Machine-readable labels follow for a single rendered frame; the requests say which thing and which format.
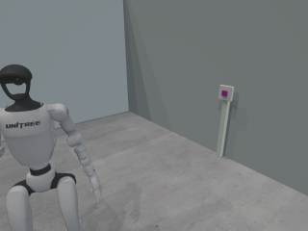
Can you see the panel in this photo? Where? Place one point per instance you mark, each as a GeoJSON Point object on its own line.
{"type": "Point", "coordinates": [224, 116]}

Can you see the left robot upper arm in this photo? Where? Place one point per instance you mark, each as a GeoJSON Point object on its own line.
{"type": "Point", "coordinates": [59, 112]}

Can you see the button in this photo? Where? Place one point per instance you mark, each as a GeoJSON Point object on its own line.
{"type": "Point", "coordinates": [224, 93]}

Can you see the robot left thigh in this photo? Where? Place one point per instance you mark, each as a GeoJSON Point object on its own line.
{"type": "Point", "coordinates": [68, 200]}

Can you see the humanoid robot head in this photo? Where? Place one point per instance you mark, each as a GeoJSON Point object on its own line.
{"type": "Point", "coordinates": [22, 101]}

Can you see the left robot hand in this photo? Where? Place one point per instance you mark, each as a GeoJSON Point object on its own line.
{"type": "Point", "coordinates": [95, 182]}

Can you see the left robot forearm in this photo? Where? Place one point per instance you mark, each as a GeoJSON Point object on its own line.
{"type": "Point", "coordinates": [84, 157]}

